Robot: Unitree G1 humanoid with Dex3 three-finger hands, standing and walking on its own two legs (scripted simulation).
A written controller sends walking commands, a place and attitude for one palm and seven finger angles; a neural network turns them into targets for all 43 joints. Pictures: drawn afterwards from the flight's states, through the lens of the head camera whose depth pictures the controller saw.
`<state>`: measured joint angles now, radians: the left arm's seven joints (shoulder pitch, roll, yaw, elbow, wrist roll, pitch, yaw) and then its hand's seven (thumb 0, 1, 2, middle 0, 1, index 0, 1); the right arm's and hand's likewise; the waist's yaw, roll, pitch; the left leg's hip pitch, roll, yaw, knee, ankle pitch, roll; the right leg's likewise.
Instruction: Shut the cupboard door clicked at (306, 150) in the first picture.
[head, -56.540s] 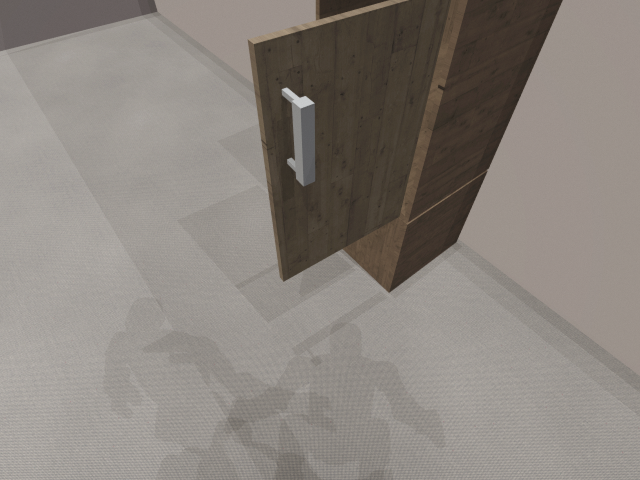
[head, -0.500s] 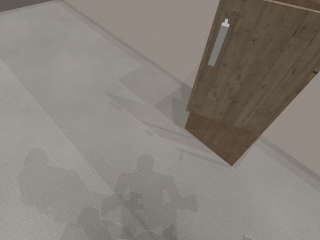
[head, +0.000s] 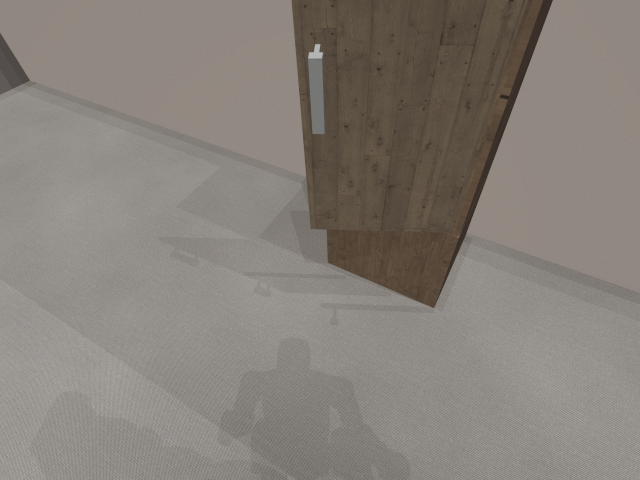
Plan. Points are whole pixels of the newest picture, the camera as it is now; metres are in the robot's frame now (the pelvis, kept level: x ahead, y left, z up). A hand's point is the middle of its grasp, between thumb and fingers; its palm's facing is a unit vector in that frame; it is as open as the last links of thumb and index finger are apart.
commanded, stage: take the last steps up to it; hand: left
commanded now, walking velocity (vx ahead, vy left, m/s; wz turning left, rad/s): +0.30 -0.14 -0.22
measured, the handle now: (318, 90) +0.78 +0.02 +0.10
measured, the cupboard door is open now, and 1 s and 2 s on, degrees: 26 26 26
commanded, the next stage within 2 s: come to a stop and stand still in 0.82 s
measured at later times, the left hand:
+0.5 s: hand (204, 471) +0.17 +0.19 -0.17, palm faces -0.08 -0.99 -0.15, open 7.4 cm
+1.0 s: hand (305, 356) +0.35 +0.05 -0.17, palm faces -0.08 -0.98 -0.21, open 7.2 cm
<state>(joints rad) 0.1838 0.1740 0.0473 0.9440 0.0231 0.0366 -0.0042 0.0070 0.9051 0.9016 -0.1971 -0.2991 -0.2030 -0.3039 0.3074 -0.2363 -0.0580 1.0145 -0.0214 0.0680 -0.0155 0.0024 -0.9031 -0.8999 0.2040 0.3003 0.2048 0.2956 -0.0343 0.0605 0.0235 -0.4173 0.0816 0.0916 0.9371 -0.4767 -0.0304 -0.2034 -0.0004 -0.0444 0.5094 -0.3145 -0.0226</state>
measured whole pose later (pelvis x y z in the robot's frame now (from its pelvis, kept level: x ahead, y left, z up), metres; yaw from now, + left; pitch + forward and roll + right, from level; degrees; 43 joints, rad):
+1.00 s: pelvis +0.28 -0.13 +0.01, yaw -6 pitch +0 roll -1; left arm 0.20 0.17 0.04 1.07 0.02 -0.05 0.03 -0.01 0.94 0.90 -0.20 -0.30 -0.20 -0.30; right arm 0.22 -0.17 -0.04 1.03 -0.02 -0.01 -0.02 0.00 -0.91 -0.90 0.20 0.30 0.20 0.29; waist -0.02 0.01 0.04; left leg -0.44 0.08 0.08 0.84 -0.36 -0.02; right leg -0.22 0.01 -0.16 0.42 -0.21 -0.07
